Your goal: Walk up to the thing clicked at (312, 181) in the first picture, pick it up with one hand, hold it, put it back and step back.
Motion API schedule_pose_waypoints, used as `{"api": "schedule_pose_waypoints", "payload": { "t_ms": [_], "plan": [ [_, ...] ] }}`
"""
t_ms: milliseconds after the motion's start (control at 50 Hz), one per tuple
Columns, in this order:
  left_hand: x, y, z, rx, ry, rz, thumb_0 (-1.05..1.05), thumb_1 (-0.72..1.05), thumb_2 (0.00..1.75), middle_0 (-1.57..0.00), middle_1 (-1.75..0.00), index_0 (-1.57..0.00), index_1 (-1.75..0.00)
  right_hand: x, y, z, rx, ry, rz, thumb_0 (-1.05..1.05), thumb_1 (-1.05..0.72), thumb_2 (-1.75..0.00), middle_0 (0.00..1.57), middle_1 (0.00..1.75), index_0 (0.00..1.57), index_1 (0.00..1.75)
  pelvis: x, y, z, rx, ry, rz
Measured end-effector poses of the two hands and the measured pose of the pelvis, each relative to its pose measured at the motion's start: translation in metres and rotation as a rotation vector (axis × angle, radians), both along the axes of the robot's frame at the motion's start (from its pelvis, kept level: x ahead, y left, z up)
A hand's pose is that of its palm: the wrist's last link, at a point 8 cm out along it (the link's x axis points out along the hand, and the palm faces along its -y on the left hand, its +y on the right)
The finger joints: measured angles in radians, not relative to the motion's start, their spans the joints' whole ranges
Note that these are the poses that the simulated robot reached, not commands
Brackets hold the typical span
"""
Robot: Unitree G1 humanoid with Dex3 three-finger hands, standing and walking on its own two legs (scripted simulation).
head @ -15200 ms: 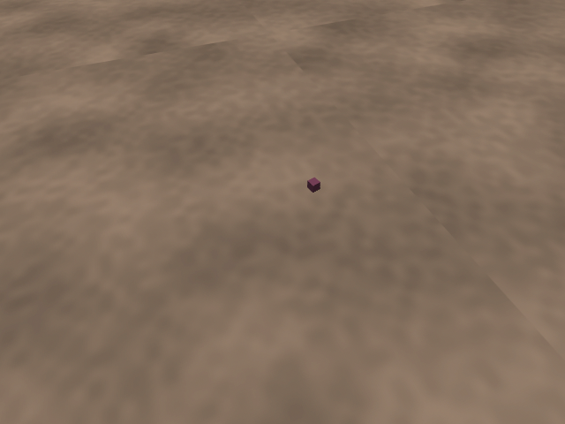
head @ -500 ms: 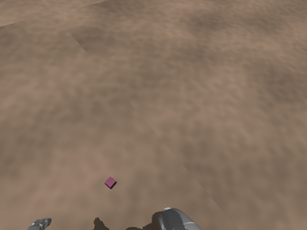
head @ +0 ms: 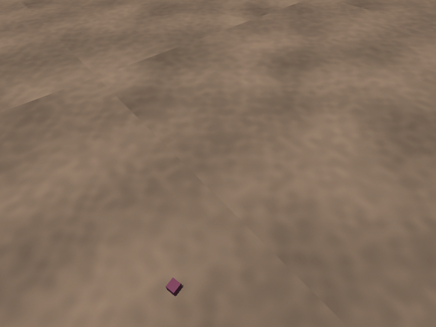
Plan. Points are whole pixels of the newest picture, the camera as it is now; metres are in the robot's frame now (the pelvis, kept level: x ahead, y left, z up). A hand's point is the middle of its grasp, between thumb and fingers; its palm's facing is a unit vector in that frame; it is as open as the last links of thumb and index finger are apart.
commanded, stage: walk up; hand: left
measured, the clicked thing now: (174, 286) +0.44 +0.22 -0.75
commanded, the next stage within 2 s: stand in 1.48 s
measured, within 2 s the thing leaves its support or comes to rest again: neither
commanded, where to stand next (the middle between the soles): +0.06 -0.01 m, yaw +1 degrees
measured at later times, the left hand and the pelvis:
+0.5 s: hand out of the picture +0.13 +0.24 -0.14, palm faces +0.01 -0.94 -0.35, open 7.4 cm; pelvis +0.04 -0.02 +0.00, yaw +0 degrees
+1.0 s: hand out of the picture +0.12 +0.24 -0.15, palm faces +0.01 -0.94 -0.33, open 7.4 cm; pelvis +0.03 -0.02 +0.01, yaw +0 degrees
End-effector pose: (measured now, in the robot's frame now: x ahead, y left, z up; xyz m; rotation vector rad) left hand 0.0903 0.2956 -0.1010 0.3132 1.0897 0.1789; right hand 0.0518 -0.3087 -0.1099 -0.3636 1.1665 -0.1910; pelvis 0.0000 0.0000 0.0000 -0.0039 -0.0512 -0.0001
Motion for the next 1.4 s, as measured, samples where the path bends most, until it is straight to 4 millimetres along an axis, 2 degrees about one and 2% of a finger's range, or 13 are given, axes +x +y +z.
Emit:
{"api": "schedule_pose_waypoints", "payload": {
  "t_ms": [100, 180, 320, 500, 640, 800, 1120, 1400],
  "plan": [
    [0.002, 0.003, -0.012, -0.02, 0.038, 0.021, 0.0, 0.9, 0.9, -0.21, -0.3, -0.2, -0.3, -0.006, 0.006, 0.007, -0.015, 0.01, -0.012, 0.0, -0.9, -0.9, 0.21, 0.3, 0.2, 0.3, 0.004, -0.001, 0.001, 0.027, 0.005, -0.004],
    [0.002, -0.001, -0.016, -0.017, 0.07, 0.014, 0.0, 0.91, 0.9, -0.21, -0.3, -0.2, -0.3, -0.001, -0.002, 0.01, -0.02, 0.018, -0.018, 0.0, -0.9, -0.9, 0.21, 0.3, 0.2, 0.3, 0.011, -0.008, 0.001, 0.024, 0.01, -0.015],
    [0.001, -0.013, -0.013, -0.004, 0.116, 0.023, 0.01, 0.91, 0.9, -0.21, -0.3, -0.2, -0.3, 0.03, -0.015, 0.006, -0.009, -0.006, -0.026, 0.0, -0.9, -0.9, 0.21, 0.3, 0.2, 0.3, 0.024, -0.015, 0.003, 0.007, 0.016, -0.008],
    [0.027, -0.017, -0.005, 0.01, 0.073, 0.045, 0.0, 0.9, 0.9, -0.21, -0.3, -0.2, -0.3, 0.071, -0.011, 0.002, 0.02, -0.037, 0.004, 0.0, -0.9, -0.9, 0.21, 0.3, 0.2, 0.3, 0.037, -0.019, 0.005, 0.005, 0.022, 0.002],
    [0.042, -0.017, -0.002, 0.012, 0.047, 0.048, 0.0, 0.9, 0.9, -0.21, -0.3, -0.2, -0.3, 0.087, -0.007, 0.004, 0.026, -0.051, 0.013, 0.0, -0.9, -0.9, 0.21, 0.3, 0.2, 0.3, 0.041, -0.021, 0.006, 0.006, 0.022, 0.004],
    [0.043, -0.018, -0.004, 0.004, 0.058, 0.046, 0.0, 0.91, 0.9, -0.21, -0.3, -0.2, -0.3, 0.081, -0.008, 0.006, 0.017, -0.033, 0.001, 0.0, -0.9, -0.9, 0.21, 0.3, 0.2, 0.3, 0.039, -0.02, 0.008, 0.005, 0.019, 0.003],
    [0.017, -0.013, -0.008, -0.008, 0.109, 0.06, 0.0, 0.91, 0.9, -0.21, -0.3, -0.2, -0.3, 0.048, -0.004, 0.005, 0.012, 0.029, -0.025, 0.0, -0.9, -0.9, 0.21, 0.3, 0.2, 0.3, 0.029, -0.014, 0.01, 0.005, 0.007, 0.004],
    [0.001, -0.008, -0.007, -0.003, 0.125, 0.074, 0.0, 0.91, 0.9, -0.21, -0.3, -0.2, -0.3, 0.039, 0.003, 0.001, 0.028, 0.04, -0.02, 0.0, -0.9, -0.9, 0.21, 0.3, 0.2, 0.3, 0.023, -0.011, 0.011, 0.004, 0.008, 0.01]
  ]
}}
